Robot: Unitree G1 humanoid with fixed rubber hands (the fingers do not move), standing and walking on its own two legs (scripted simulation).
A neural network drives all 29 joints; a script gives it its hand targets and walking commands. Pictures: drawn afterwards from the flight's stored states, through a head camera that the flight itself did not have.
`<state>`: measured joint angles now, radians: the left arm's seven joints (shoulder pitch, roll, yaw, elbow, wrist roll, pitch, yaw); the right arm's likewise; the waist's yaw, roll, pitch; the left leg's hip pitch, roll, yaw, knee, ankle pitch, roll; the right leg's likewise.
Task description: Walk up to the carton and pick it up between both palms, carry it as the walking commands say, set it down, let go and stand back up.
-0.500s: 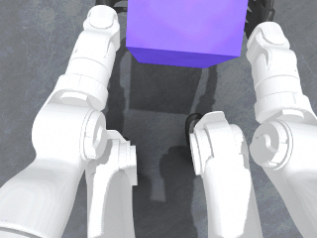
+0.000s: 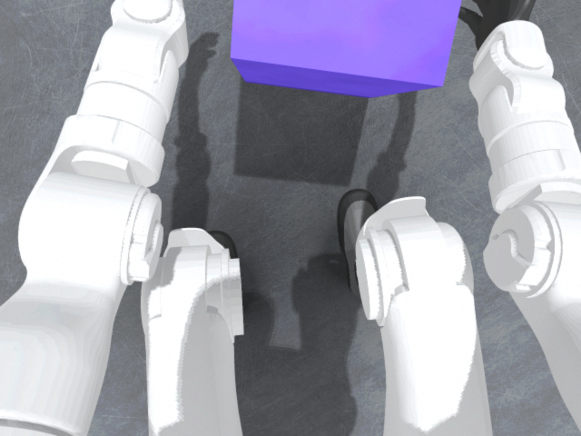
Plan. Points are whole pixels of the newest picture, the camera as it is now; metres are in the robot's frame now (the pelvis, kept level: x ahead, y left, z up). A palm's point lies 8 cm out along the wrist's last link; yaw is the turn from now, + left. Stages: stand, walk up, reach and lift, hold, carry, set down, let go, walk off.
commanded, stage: set down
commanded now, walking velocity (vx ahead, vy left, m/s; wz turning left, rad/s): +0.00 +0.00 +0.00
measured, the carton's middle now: out of the picture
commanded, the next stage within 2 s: let go in 1.40 s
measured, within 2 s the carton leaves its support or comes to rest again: neither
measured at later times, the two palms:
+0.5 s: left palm out of the picture +0.58 +0.06 -0.08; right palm out of the picture +0.49 -0.27 -0.09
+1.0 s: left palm out of the picture +0.57 +0.07 +0.06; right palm out of the picture +0.48 -0.28 +0.06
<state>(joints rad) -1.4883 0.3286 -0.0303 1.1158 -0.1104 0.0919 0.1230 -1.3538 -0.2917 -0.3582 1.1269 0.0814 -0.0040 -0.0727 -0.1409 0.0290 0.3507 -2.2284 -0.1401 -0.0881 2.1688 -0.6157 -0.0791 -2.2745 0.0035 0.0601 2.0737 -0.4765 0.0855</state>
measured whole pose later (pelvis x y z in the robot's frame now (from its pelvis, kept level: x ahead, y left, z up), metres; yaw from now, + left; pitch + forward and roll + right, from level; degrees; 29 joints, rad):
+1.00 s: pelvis +0.03 -0.01 +0.17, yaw -1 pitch +47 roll +1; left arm -1.18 0.23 0.16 0.84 0.05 0.21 0.09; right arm -1.02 -0.19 -0.40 0.75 0.04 0.15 -0.05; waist -0.13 0.03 -0.06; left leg -1.86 -0.06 -0.07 1.55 -0.52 -0.05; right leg -1.93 0.02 0.06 1.49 -0.39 0.05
